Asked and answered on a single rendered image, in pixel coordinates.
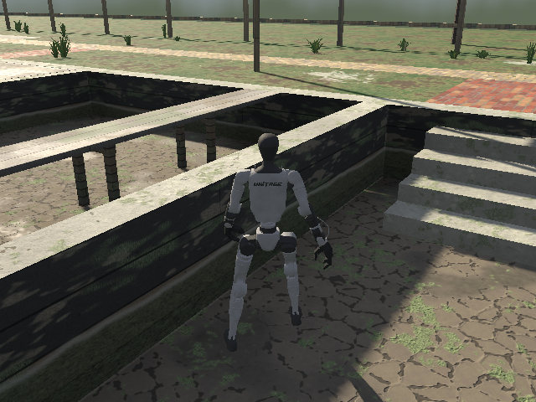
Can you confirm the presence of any robot left forearm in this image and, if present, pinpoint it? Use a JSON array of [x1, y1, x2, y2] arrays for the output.
[[224, 201, 237, 228]]

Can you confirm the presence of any robot shin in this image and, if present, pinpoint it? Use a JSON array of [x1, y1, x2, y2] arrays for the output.
[[228, 283, 244, 340], [286, 262, 299, 315]]

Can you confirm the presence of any right robot shin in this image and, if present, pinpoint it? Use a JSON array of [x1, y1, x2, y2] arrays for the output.
[[286, 262, 299, 315]]

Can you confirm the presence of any robot right upper arm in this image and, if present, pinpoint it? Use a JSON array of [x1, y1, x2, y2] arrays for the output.
[[286, 169, 312, 217]]

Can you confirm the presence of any left robot hand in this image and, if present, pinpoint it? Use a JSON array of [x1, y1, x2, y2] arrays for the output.
[[224, 224, 245, 242]]

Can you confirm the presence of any right robot hand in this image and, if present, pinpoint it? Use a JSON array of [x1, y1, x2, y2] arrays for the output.
[[314, 242, 333, 270]]

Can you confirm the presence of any left robot shin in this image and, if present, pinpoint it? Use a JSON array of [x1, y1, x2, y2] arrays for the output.
[[228, 283, 244, 340]]

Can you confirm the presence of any robot right forearm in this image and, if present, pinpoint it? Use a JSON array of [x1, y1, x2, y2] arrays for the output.
[[305, 203, 327, 246]]

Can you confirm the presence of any robot left upper arm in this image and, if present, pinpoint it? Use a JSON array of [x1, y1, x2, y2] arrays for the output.
[[228, 169, 250, 214]]

